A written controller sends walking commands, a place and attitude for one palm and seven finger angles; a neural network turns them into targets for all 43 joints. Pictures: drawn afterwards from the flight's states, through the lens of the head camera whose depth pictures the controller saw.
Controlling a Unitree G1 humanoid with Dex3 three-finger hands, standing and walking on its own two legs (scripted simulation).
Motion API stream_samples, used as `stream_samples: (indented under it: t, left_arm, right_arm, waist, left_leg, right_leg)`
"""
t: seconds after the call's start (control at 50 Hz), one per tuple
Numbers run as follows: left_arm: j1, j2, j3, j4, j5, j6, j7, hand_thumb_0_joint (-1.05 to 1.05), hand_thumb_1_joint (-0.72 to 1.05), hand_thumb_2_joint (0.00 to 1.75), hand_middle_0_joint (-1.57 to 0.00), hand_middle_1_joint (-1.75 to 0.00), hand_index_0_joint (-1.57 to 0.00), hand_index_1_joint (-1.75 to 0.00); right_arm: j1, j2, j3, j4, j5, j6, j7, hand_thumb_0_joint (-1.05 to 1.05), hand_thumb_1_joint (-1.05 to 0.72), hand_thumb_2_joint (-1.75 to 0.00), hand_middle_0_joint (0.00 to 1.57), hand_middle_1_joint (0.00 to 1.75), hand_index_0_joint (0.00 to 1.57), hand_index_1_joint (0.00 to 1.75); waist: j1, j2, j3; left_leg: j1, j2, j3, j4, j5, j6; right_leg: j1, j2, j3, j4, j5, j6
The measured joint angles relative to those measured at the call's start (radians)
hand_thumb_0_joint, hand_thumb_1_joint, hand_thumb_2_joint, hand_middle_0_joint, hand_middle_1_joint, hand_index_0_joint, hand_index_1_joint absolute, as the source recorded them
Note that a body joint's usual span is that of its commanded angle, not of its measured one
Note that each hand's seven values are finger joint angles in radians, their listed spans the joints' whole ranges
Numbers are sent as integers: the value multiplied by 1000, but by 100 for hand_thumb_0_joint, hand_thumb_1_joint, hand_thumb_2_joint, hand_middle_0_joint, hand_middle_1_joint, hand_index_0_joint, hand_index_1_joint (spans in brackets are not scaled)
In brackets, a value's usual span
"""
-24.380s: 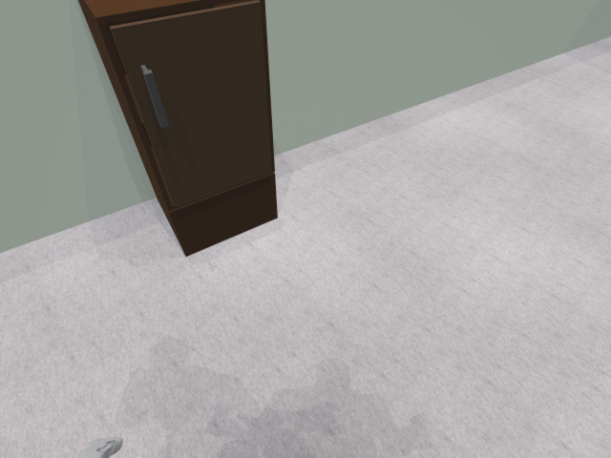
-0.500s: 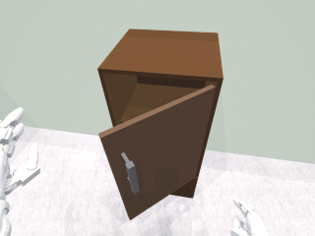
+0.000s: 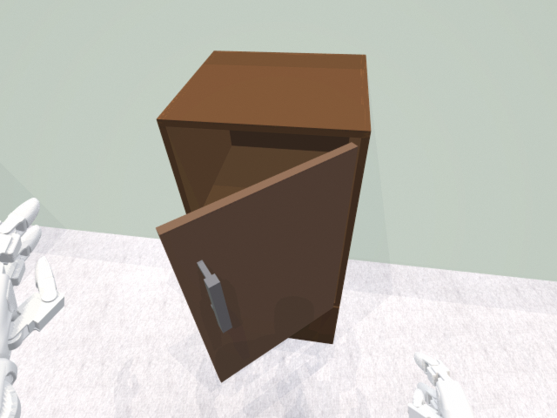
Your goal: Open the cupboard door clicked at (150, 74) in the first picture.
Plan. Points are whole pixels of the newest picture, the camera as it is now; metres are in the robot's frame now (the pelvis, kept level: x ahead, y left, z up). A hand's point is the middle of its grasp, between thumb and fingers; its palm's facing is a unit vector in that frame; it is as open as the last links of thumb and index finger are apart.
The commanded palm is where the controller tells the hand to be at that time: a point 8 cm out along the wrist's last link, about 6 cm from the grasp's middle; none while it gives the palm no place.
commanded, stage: step back with the hand held close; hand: left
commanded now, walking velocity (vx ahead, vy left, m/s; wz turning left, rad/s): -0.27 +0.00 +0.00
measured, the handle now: (214, 297) +0.33 +0.16 -0.05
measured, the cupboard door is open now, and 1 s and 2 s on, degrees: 43 43 43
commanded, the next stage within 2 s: stop stepping back and stand still in 1.00 s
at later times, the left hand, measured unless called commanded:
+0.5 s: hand (35, 324) +0.16 +0.28 +0.16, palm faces +0.35 -0.80 -0.48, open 7.4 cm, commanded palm +0.10 +0.32 +0.17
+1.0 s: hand out of the picture +0.09 +0.27 +0.14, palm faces +0.29 -0.84 -0.46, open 7.4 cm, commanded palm +0.00 +0.32 +0.17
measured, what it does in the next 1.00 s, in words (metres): walks backwards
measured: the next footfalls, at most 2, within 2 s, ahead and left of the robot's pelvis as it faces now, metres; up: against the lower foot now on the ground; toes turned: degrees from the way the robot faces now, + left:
right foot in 1.04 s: -0.26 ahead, -0.06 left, +0.00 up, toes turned -4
left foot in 1.34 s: -0.18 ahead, +0.14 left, +0.00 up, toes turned +2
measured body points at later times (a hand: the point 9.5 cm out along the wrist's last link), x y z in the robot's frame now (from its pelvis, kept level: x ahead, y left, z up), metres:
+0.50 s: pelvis -0.05 +0.03 -0.01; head -0.04 +0.03 +0.44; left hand +0.14 +0.32 +0.18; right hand +0.12 -0.23 -0.08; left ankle +0.00 +0.09 -0.74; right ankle +0.00 -0.05 -0.74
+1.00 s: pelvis -0.15 +0.03 -0.01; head -0.08 +0.06 +0.43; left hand +0.07 +0.32 +0.17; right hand +0.07 -0.18 -0.09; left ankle +0.00 +0.09 -0.74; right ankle -0.29 -0.08 -0.73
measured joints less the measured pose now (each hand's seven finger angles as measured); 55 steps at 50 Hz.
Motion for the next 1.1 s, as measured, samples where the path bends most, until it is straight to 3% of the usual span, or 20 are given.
stream_samples:
  t: [0.18, 0.34, 0.48, 0.6, 0.64, 0.74, 0.78, 0.84, 0.94, 1.04, 1.08, 1.1]
  left_arm:
    - [53, 2, -1, -23, 22, -40, 12, 2, 89, 90, -21, -30, -21, -31]
    - [82, 70, 41, -84, 19, -49, 26, 2, 88, 90, -21, -30, -22, -31]
    - [96, 69, 45, -108, 22, -55, 38, 2, 89, 90, -21, -30, -21, -31]
    - [115, 62, 42, -131, 43, -74, 49, 2, 88, 90, -21, -30, -22, -31]
    - [107, 57, 48, -131, 59, -74, 55, 2, 88, 90, -21, -30, -22, -31]
    - [65, 37, 59, -126, 94, -66, 73, 2, 88, 90, -21, -30, -22, -31]
    - [76, 32, 75, -131, 85, -67, 81, 2, 88, 90, -21, -30, -22, -31]
    - [95, 29, 90, -142, 58, -67, 78, 2, 89, 90, -21, -30, -21, -31]
    - [26, 56, 53, -167, 31, -77, 47, 2, 89, 90, -20, -30, -21, -30]
    - [13, 162, 78, -250, 1, -77, 8, 2, 89, 90, -21, -30, -21, -30]
    - [52, 189, 100, -284, -18, -81, -6, 2, 89, 90, -21, -30, -21, -31]
    - [85, 203, 112, -299, -26, -87, -11, 2, 89, 90, -21, -30, -21, -31]
  right_arm:
    - [-2, -25, -34, -26, 0, 49, -8, 1, -91, -90, 20, 30, 20, 30]
    - [2, -19, -51, -47, 8, 83, -20, 1, -91, -90, 20, 30, 20, 30]
    - [1, -14, -46, -65, 8, 81, -19, 1, -91, -90, 20, 30, 20, 30]
    - [21, -7, -32, -75, -5, 66, -24, 1, -91, -90, 20, 30, 20, 30]
    - [30, -2, -29, -77, -18, 60, -29, 1, -91, -90, 20, 30, 20, 30]
    - [67, 22, -32, -56, -58, 42, -36, 1, -91, -90, 20, 30, 20, 30]
    - [70, 38, -27, -36, -61, 29, -28, 1, -90, -90, 20, 30, 20, 30]
    - [47, 63, -16, -13, -49, 9, -11, 1, -90, -90, 20, 30, 20, 30]
    - [-70, 72, -2, -1, -44, -18, 17, 1, -90, -90, 20, 30, 20, 30]
    - [-176, 74, -2, -51, -41, -16, 42, 1, -90, -90, 21, 30, 20, 30]
    - [-183, 64, -7, -73, -35, -1, 48, 1, -90, -90, 20, 30, 20, 30]
    - [-171, 61, -9, -75, -27, 13, 47, 1, -90, -90, 20, 30, 20, 30]
  waist:
    - [-37, -13, -5]
    - [-58, -47, 5]
    - [-64, -51, 1]
    - [-53, -57, 2]
    - [-51, -60, 8]
    - [-56, -51, -20]
    - [-46, -60, -47]
    - [-21, -91, -68]
    - [-1, -117, 3]
    - [-35, -135, 83]
    - [-61, -97, 104]
    - [-71, -85, 101]
  left_leg:
    - [-80, 3, 19, 6, 16, 2]
    - [-117, -6, 37, 19, 31, 12]
    - [-161, -11, 41, 44, 50, 30]
    - [-196, -20, 38, 64, 66, 49]
    - [-202, -27, 35, 64, 74, 57]
    - [-237, -44, -7, 33, 116, 69]
    - [-260, -44, -10, 8, 140, 68]
    - [-288, -38, 14, -53, 186, 59]
    - [-334, -9, 47, -127, 282, 42]
    - [-381, 15, 70, -155, 377, 29]
    - [-397, 46, 40, -137, 395, 15]
    - [-413, 56, 21, -87, 319, 0]
  right_leg:
    - [-92, 0, 14, 22, 17, 5]
    - [-149, -12, 26, 74, 16, 15]
    - [-187, -19, 24, 86, 41, 28]
    - [-218, -28, 20, 104, 52, 51]
    - [-236, -24, 39, 145, 19, 70]
    - [-218, -1, 99, 405, -112, 85]
    - [-166, -8, 102, 407, -178, 82]
    - [-80, -34, 98, 285, -233, 73]
    - [-23, -44, 98, 125, -168, 68]
    - [-90, -36, 86, 179, -247, 69]
    - [-96, 1, 55, 179, -209, 47]
    - [-87, 16, 42, 168, -194, 36]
